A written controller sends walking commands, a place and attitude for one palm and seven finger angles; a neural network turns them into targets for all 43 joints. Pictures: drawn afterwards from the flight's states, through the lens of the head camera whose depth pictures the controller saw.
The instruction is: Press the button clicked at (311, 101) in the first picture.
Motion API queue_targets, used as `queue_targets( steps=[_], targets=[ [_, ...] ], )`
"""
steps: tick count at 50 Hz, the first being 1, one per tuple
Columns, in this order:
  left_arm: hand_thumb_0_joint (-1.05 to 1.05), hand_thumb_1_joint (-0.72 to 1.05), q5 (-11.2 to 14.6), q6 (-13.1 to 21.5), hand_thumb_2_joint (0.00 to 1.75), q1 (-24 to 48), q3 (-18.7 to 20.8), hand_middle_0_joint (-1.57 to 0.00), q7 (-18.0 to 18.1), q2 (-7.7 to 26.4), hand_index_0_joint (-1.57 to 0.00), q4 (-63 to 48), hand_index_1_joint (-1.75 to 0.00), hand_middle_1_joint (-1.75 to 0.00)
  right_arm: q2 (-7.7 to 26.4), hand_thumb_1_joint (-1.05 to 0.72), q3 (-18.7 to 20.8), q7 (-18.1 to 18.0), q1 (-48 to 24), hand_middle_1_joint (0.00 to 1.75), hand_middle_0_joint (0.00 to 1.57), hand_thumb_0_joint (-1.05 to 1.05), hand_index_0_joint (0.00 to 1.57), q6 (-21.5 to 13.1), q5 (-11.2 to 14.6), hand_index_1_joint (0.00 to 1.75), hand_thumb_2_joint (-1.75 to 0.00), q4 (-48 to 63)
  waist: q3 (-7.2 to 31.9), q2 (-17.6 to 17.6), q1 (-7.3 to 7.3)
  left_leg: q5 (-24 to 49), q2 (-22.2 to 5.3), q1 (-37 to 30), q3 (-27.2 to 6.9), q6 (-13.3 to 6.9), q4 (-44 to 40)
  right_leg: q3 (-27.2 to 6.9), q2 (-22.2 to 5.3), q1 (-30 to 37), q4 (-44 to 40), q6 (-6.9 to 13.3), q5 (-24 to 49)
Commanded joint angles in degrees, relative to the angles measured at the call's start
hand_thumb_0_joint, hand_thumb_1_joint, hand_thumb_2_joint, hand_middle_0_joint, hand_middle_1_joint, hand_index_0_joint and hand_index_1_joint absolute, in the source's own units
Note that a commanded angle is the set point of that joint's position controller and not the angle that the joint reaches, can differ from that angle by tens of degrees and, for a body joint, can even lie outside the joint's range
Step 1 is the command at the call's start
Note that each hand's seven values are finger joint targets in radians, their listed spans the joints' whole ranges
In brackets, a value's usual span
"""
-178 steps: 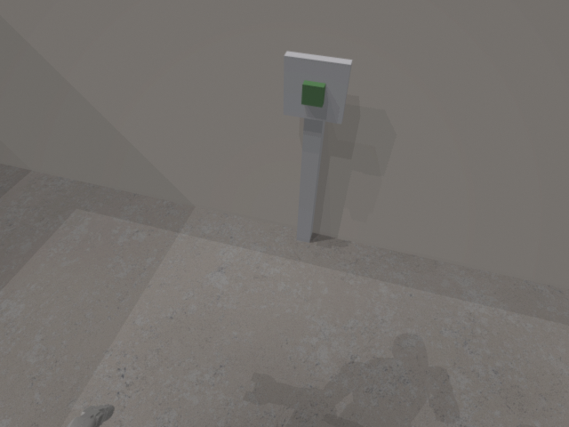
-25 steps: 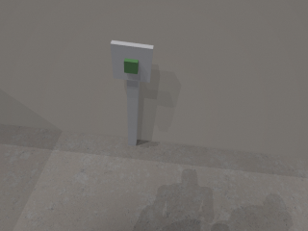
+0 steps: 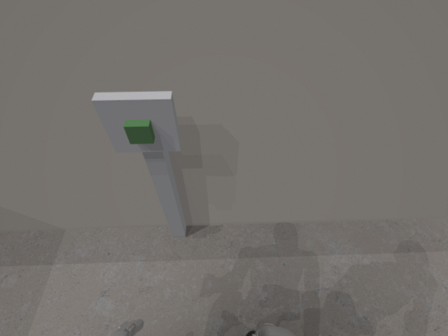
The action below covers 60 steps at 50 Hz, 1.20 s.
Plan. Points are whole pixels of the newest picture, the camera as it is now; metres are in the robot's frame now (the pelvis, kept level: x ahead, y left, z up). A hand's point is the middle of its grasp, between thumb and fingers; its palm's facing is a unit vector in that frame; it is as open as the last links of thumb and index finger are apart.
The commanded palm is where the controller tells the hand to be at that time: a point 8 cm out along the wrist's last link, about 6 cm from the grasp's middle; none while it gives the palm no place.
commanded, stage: take the last steps up to it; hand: left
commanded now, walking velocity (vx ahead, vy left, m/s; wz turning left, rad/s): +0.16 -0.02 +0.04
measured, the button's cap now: (140, 131) +0.58 +0.21 -0.01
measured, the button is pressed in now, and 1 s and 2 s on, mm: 0 0 0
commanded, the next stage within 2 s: come to a stop and stand still in 0.02 s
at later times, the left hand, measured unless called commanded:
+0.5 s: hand out of the picture +0.07 +0.18 -0.17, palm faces +0.10 -0.98 -0.17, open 7.3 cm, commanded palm none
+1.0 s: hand out of the picture +0.01 +0.13 -0.17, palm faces +0.04 -0.99 -0.13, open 7.4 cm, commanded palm none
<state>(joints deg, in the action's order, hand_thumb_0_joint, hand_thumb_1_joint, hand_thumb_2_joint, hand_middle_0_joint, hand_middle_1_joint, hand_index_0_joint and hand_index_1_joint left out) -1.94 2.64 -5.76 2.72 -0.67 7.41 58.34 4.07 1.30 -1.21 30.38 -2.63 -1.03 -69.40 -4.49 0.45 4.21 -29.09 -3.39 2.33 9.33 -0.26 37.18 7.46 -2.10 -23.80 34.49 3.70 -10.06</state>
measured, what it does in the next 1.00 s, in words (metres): steps on the spot: left foot, then right foot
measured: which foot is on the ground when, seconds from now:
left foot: up 0.00-0.32, down 0.34-1.00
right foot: down 0.00-0.38, up 0.40-0.66, down 0.68-1.00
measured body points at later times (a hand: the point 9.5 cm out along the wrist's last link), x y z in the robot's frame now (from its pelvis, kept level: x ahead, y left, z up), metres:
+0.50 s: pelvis +0.07 +0.01 +0.01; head +0.09 +0.04 +0.46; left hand +0.06 +0.24 -0.15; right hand +0.17 -0.20 -0.12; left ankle +0.13 +0.11 -0.72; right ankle +0.04 -0.11 -0.69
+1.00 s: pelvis +0.02 -0.02 +0.01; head -0.01 -0.01 +0.46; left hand +0.01 +0.19 -0.16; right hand -0.02 -0.26 -0.14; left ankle +0.13 +0.11 -0.72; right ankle +0.01 -0.14 -0.72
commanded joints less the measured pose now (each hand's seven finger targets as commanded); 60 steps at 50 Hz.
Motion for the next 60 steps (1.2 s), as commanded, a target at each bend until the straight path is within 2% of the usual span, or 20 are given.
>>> queue_targets(
  steps=[1,4,8,13,16,18,19,20,23,28,31,33,35,37,42,51,55,56,57,60],
  targets=[
    [0.00,0.90,1.4,1.0,0.90,-19.4,3.5,-0.20,1.6,13.0,-0.20,3.4,-0.30,-0.30,6.4,-0.90,1.9,-0.3,-2.3,0.30,0.20,0.00,0.20,-1.3,0.9,0.30,-0.90,5.5,11.6,-7.8,-9.04,-0.7,-0.9,30.1,-8.2,-1.6,38.8,-26.7,-21.7,30.6,-16.1,11.4,13.6],
    [0.00,0.90,1.1,1.5,0.90,-11.6,1.3,-0.20,2.3,5.9,-0.20,1.5,-0.30,-0.30,3.8,-0.90,1.7,0.0,-5.4,0.30,0.20,0.00,0.20,0.3,-0.1,0.30,-0.90,6.1,2.4,-1.2,-4.25,7.6,-4.5,26.9,-8.9,-0.5,33.4,-14.5,-16.7,12.4,-19.8,7.6,15.5],
    [0.00,0.90,0.4,1.5,0.90,-8.9,0.2,-0.20,2.8,3.7,-0.20,0.4,-0.30,-0.30,1.2,-0.90,1.0,-0.1,-2.8,0.30,0.20,0.00,0.20,2.3,-0.2,0.30,-0.90,5.4,2.2,-3.7,-1.05,9.2,-3.8,19.1,-6.8,1.5,18.1,-6.1,-13.3,4.0,-19.9,6.7,24.5],
    [0.00,0.90,0.7,-0.5,0.90,-10.0,0.7,-0.20,3.1,7.4,-0.20,0.4,-0.30,-0.30,3.7,-0.90,0.8,-0.3,-9.3,0.30,0.20,0.00,0.20,2.9,0.7,0.30,-0.90,8.0,4.4,-6.1,-3.39,14.4,-0.7,14.5,-5.7,2.6,1.1,-6.2,-11.7,8.9,-13.8,5.8,28.4],
    [0.00,0.90,1.0,-1.9,0.90,-10.3,1.2,-0.20,3.1,8.0,-0.20,0.3,-0.30,-0.30,7.8,-0.90,1.8,-0.5,-9.6,0.30,0.20,0.00,0.20,3.0,0.5,0.30,-0.90,8.9,4.3,-4.8,-2.96,29.8,-2.2,6.9,-7.3,1.9,-9.6,-6.3,-10.1,6.2,-7.9,2.4,17.8],
    [0.00,0.90,1.2,-2.8,0.90,-13.8,0.8,-0.20,3.4,4.8,-0.20,-0.4,-0.30,-0.30,12.7,-0.90,2.2,-0.9,-11.5,0.30,0.20,0.00,0.20,2.3,0.1,0.30,-0.90,10.7,5.3,8.9,-4.69,55.3,-13.5,7.2,-16.5,-4.5,-13.5,-2.4,-2.5,6.1,-1.4,-3.1,-1.7],
    [0.00,0.90,1.3,-3.2,0.90,-14.6,0.4,-0.20,3.6,4.5,-0.20,0.0,-0.30,-0.30,13.1,-0.90,2.2,-1.1,-13.6,0.30,0.20,0.00,0.20,2.4,0.1,0.30,-0.90,11.2,5.0,12.1,-5.04,56.3,-15.7,10.1,-18.5,-7.6,-17.1,-1.9,-0.5,8.1,4.6,-3.8,-13.8],
    [0.00,0.90,1.3,-3.8,0.90,-14.4,0.5,-0.20,3.5,5.0,-0.20,0.5,-0.30,-0.30,12.9,-0.90,2.0,-1.5,-15.8,0.30,0.20,0.00,0.20,2.3,0.0,0.30,-0.90,11.6,4.7,14.7,-5.11,53.7,-16.0,10.8,-19.8,-9.5,-19.6,-4.0,-0.2,6.9,11.2,-4.0,-20.4],
    [0.00,0.90,0.9,-4.2,0.90,-15.3,0.7,-0.20,3.2,5.2,-0.20,0.8,-0.30,-0.30,12.9,-0.90,2.1,-1.9,-19.5,0.30,0.20,0.00,0.20,2.5,-0.2,0.30,-0.90,13.4,5.2,9.4,-5.34,47.3,-15.9,10.6,-18.5,-11.3,-18.7,-7.8,-0.7,3.9,18.8,-3.8,-21.1],
    [0.00,0.90,0.8,-4.1,0.90,-15.1,0.3,-0.20,2.7,3.6,-0.20,0.1,-0.30,-0.30,14.1,-0.90,3.5,-1.2,-19.3,0.30,0.20,0.00,0.20,2.9,-0.2,0.30,-0.90,13.4,9.8,6.2,-3.84,34.5,-14.1,6.0,-17.1,-10.3,-19.2,-5.8,-0.5,4.4,11.8,-4.6,-18.9],
    [0.00,0.90,0.8,-3.6,0.90,-18.1,0.0,-0.20,2.8,3.0,-0.20,1.2,-0.30,-0.30,13.8,-0.90,3.7,-0.6,-19.3,0.30,0.20,0.00,0.20,3.2,0.0,0.30,-0.90,12.6,10.1,6.2,-4.64,22.2,-11.4,9.0,-15.8,-7.7,-19.3,-4.0,0.2,10.9,-1.7,-4.3,-11.7],
    [0.00,0.90,0.4,-3.0,0.90,-19.5,0.1,-0.20,3.0,5.1,-0.20,1.8,-0.30,-0.30,11.4,-0.90,3.6,-0.1,-18.9,0.30,0.20,0.00,0.20,3.5,0.6,0.30,-0.90,12.4,7.6,0.3,-4.91,15.0,-5.9,14.1,-12.3,-3.0,-15.8,-7.7,-1.8,15.2,-14.4,-2.9,-5.5],
    [0.00,0.90,0.5,-2.6,0.90,-15.2,0.2,-0.20,2.9,9.3,-0.20,0.7,-0.30,-0.30,7.4,-0.90,2.3,0.5,-20.1,0.30,0.20,0.00,0.20,4.0,0.7,0.30,-0.90,13.0,2.3,-9.3,-3.49,11.4,-0.1,13.5,-7.5,1.0,-10.2,-17.8,-11.7,4.3,-21.7,1.8,-15.0],
    [0.00,0.90,0.6,-2.4,0.90,-10.1,0.1,-0.20,3.1,9.3,-0.20,-0.2,-0.30,-0.30,7.7,-0.90,2.3,0.7,-18.7,0.30,0.20,0.00,0.20,4.4,0.2,0.30,-0.90,11.5,0.5,-13.0,-2.45,13.0,-0.4,9.1,-7.5,1.1,-6.0,-16.2,-10.1,-3.3,-23.8,1.7,-23.1],
    [0.00,0.90,1.3,-2.2,0.90,-12.1,-0.7,-0.20,2.8,6.8,-0.20,1.6,-0.30,-0.30,7.8,-0.90,1.3,0.2,-13.4,0.30,0.20,0.00,0.20,3.5,0.2,0.30,-0.90,7.7,-1.8,-4.4,-2.16,19.3,-1.7,7.1,-9.3,0.5,-10.6,-11.4,-5.8,-1.6,-19.6,-0.3,-16.6],
    [0.00,0.90,1.2,-3.3,0.90,-14.8,-0.3,-0.20,2.7,6.3,-0.20,3.5,-0.30,-0.30,7.3,-0.90,0.9,-0.2,-8.2,0.30,0.20,0.00,0.20,4.0,-0.4,0.30,-0.90,5.5,-7.7,3.3,-3.33,6.3,-1.4,15.0,-12.3,0.4,-15.7,-11.2,-3.9,-1.8,-19.1,-0.6,-27.5],
    [0.00,0.90,1.4,-3.0,0.90,-18.1,-0.1,-0.20,2.5,4.5,-0.20,4.5,-0.30,-0.30,7.9,-0.90,1.0,-0.7,-7.5,0.30,0.20,0.00,0.20,3.1,-0.3,0.30,-0.90,5.5,-1.7,4.2,-4.69,4.2,-2.1,17.3,-15.4,-0.1,-20.5,-8.9,-1.5,7.1,-14.2,-1.1,-18.7],
    [0.00,0.90,0.5,-1.7,0.90,-21.5,-1.5,-0.20,4.5,6.2,-0.20,4.2,-0.30,-0.30,8.4,-0.90,0.5,0.0,-17.2,0.30,0.20,0.00,0.20,2.7,-0.1,0.30,-0.90,10.6,-7.7,-0.6,-8.07,12.4,2.4,21.9,-8.2,2.7,-3.6,-15.1,-4.9,4.4,-20.2,0.3,-9.5],
    [0.00,0.90,0.1,-0.4,0.90,-16.7,-1.2,-0.20,4.5,8.0,-0.20,2.6,-0.30,-0.30,6.6,-0.90,-0.3,0.5,-13.5,0.30,0.20,0.00,0.20,2.2,-0.2,0.30,-0.90,12.8,-2.2,-3.0,-2.63,14.7,0.4,19.5,-10.0,2.1,-1.1,-18.2,-12.5,6.4,-20.1,2.1,1.7],
    [0.00,0.90,1.1,-0.1,0.90,-13.7,-0.7,-0.20,4.2,7.6,-0.20,0.3,-0.30,-0.30,6.7,-0.90,-0.4,0.6,-6.0,0.30,0.20,0.00,0.20,1.3,0.2,0.30,-0.90,11.0,11.0,-2.5,-1.87,24.2,0.5,11.8,-10.7,-0.1,-5.6,-8.2,-5.8,13.9,-9.9,0.3,1.4]
  ],
)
